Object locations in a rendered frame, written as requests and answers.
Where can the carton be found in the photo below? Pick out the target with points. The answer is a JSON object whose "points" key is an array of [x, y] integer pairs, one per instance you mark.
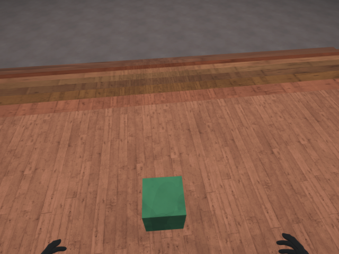
{"points": [[163, 203]]}

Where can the robot left hand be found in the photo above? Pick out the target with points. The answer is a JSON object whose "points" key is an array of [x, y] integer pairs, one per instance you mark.
{"points": [[52, 247]]}

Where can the robot right hand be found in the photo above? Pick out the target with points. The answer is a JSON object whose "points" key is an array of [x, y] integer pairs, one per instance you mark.
{"points": [[292, 242]]}

